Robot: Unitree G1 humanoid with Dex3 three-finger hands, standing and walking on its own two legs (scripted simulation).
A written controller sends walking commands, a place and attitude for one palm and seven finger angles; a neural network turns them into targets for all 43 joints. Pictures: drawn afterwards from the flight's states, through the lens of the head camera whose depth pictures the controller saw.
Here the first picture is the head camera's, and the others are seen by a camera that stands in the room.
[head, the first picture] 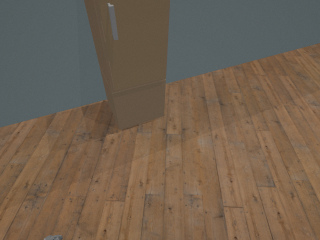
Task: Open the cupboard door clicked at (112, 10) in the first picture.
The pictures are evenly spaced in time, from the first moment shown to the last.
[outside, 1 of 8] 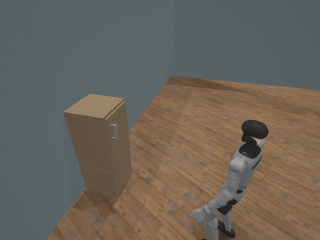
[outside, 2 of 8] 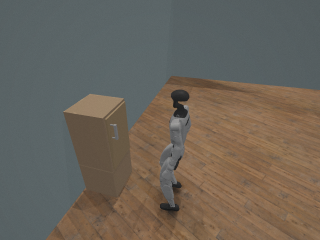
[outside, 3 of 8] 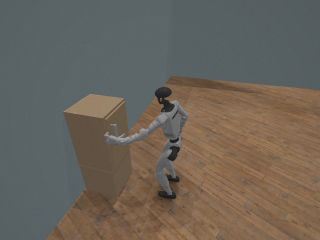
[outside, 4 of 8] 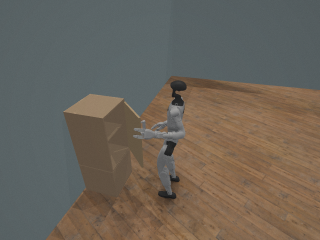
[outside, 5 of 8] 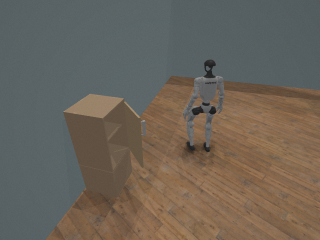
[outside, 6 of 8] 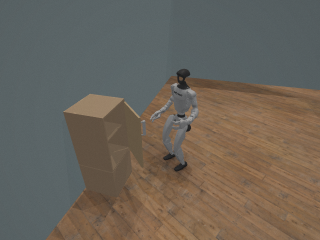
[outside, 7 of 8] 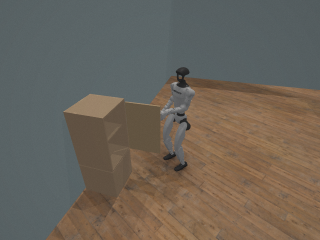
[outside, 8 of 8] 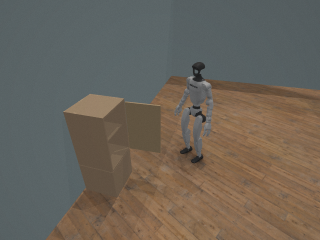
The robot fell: no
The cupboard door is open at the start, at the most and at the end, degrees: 0 95 93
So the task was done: yes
